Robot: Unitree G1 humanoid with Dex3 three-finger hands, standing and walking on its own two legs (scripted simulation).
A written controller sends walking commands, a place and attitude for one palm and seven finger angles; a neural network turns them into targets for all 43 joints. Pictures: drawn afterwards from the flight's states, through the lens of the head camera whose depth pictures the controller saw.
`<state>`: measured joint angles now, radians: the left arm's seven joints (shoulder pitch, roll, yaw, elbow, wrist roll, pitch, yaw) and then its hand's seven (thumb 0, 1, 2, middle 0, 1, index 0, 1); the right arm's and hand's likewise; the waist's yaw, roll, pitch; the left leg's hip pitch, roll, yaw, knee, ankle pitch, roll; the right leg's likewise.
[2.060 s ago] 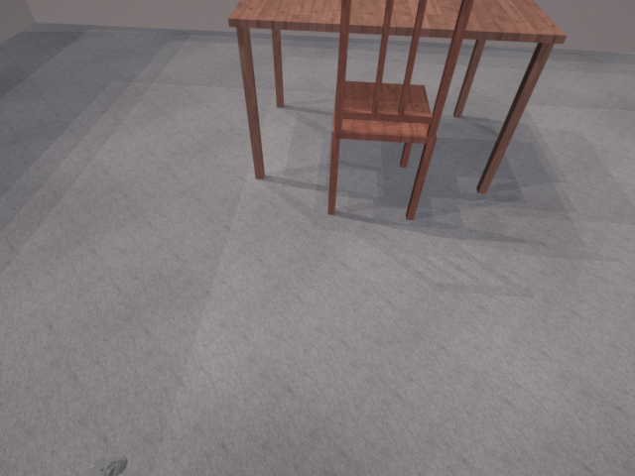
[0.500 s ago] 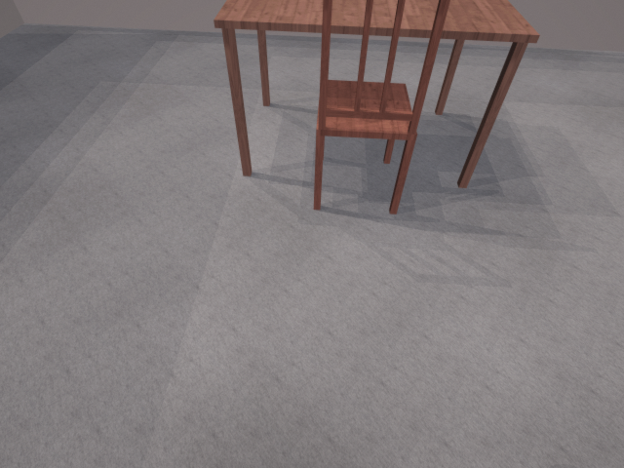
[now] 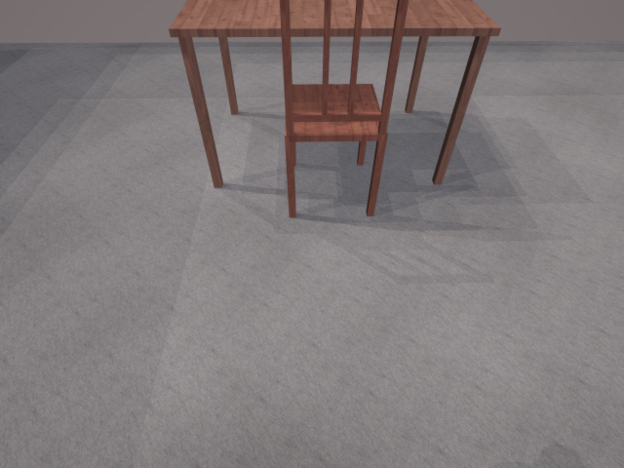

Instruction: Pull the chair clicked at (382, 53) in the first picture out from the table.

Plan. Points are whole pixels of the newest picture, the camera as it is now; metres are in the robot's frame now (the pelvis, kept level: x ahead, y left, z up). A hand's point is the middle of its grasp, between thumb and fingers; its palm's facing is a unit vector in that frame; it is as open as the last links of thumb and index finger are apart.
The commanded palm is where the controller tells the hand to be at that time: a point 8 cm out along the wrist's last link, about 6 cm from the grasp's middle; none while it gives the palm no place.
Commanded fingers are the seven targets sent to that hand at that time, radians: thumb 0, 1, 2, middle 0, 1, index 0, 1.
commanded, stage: walk to a spot facing it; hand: left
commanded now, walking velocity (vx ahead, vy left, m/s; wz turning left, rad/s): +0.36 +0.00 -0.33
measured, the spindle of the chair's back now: (326, 60) +1.31 +0.04 -0.04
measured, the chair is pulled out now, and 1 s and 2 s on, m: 0.00 0.00 0.00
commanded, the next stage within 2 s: turn to face it in 1.28 s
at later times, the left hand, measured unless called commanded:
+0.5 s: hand (156, 437) +0.20 +0.26 -0.18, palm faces -0.12 -0.98 -0.17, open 7.4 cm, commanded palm none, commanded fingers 0.00 0.90 0.90 -0.20 -0.30 -0.20 -0.30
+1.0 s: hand (299, 260) +0.56 +0.07 -0.16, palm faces -0.48 -0.87 -0.14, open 7.4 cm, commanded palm none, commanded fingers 0.00 0.90 0.90 -0.20 -0.30 -0.20 -0.30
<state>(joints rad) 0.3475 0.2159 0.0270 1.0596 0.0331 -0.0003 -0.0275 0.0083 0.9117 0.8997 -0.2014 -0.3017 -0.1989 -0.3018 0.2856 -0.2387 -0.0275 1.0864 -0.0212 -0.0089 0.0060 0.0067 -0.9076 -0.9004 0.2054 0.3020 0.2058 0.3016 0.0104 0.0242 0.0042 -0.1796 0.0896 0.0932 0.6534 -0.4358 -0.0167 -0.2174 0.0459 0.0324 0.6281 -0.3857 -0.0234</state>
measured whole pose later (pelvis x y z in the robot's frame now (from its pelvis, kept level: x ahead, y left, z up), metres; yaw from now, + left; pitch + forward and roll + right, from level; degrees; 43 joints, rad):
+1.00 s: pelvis +0.35 -0.01 -0.01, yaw -25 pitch -1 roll -1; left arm 0.05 0.17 0.05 0.95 0.03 -0.05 -0.03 0.01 0.91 0.90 -0.20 -0.30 -0.20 -0.30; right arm 0.52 -0.11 -0.03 1.17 -0.02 -0.03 0.00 0.01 -0.91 -0.90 0.20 0.30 0.20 0.30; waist -0.07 -0.01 0.10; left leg -0.16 0.18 0.23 1.00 -0.50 -0.03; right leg -0.40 -0.02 -0.15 0.64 -0.21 -0.08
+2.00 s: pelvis +0.60 -0.11 +0.01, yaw -14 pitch +0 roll +1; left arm 0.15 0.15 0.05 0.94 0.03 0.00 0.03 0.00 0.92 0.90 -0.20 -0.30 -0.20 -0.30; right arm 0.21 -0.22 -0.09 1.00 -0.02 0.07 0.02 0.01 -0.91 -0.90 0.20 0.30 0.20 0.30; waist -0.03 0.01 0.06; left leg -0.46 0.08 0.09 1.00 -0.43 -0.06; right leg -0.22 -0.14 -0.29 0.53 -0.29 -0.01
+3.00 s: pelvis +0.66 -0.09 +0.01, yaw +5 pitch +0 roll -1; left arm 0.39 0.19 0.05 1.08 0.03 -0.01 0.00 0.01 0.92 0.90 -0.20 -0.30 -0.20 -0.30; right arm 0.22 -0.20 -0.05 1.02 -0.03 -0.01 0.02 0.01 -0.91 -0.90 0.20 0.30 0.20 0.30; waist 0.04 -0.02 0.01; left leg -0.23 0.04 0.08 0.52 -0.29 0.02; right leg -0.14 -0.08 -0.17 0.52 -0.36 0.01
